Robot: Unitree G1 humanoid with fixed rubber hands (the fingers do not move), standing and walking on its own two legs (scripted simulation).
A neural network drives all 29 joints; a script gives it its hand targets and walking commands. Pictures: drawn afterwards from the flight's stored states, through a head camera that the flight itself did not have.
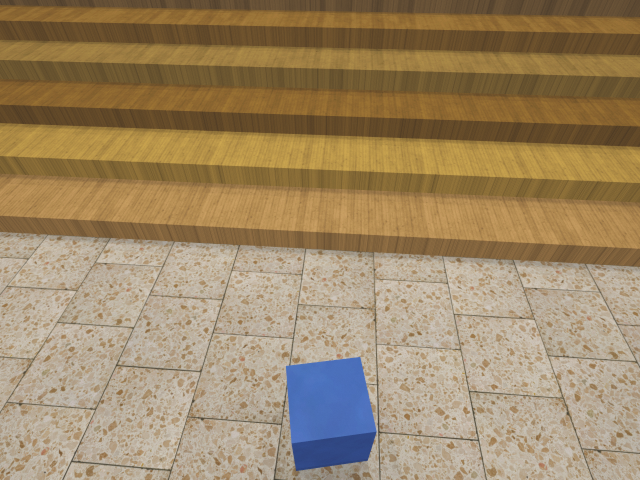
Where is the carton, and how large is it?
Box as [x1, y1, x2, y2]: [286, 357, 376, 470]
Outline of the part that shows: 359,357 286,366 291,443 296,470 367,460 376,431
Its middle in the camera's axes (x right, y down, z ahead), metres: +0.03 +0.49 +1.10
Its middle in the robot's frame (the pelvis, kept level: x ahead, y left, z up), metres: +0.47 -0.01 -0.66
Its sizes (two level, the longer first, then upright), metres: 0.210 0.200 0.250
